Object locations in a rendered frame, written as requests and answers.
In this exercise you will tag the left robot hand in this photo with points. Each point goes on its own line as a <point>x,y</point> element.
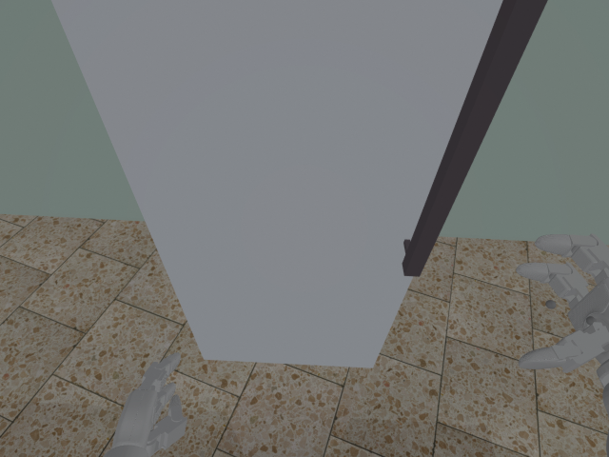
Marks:
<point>143,408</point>

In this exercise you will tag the fridge door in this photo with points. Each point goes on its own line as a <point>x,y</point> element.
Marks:
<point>280,152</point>

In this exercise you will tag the handle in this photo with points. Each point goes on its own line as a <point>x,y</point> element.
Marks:
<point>507,41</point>

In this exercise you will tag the right robot hand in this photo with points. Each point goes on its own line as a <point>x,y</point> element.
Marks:
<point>588,341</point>

